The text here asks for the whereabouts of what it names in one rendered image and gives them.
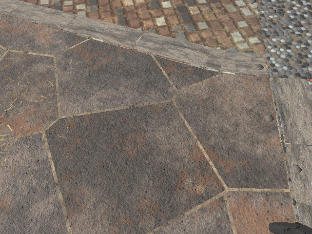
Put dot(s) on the right robot hand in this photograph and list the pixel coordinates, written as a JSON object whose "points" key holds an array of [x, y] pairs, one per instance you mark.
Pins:
{"points": [[289, 228]]}

